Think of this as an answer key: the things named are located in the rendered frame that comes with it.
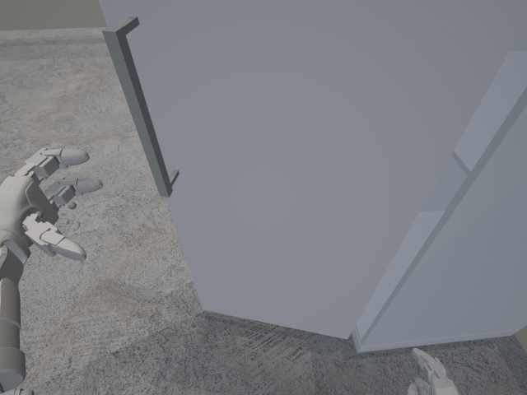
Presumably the robot left hand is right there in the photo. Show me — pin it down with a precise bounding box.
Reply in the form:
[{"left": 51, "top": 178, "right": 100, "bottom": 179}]
[{"left": 0, "top": 147, "right": 103, "bottom": 261}]

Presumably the robot left forearm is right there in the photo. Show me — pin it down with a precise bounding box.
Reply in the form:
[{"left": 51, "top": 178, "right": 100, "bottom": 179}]
[{"left": 0, "top": 229, "right": 30, "bottom": 393}]

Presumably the robot right hand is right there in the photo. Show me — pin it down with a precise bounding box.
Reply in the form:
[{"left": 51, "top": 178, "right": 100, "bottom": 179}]
[{"left": 407, "top": 348, "right": 460, "bottom": 395}]

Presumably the fridge door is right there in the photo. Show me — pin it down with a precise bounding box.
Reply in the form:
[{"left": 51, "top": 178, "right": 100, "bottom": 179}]
[{"left": 99, "top": 0, "right": 527, "bottom": 339}]

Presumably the handle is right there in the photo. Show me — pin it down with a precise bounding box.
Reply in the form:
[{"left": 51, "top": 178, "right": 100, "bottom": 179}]
[{"left": 102, "top": 16, "right": 180, "bottom": 198}]

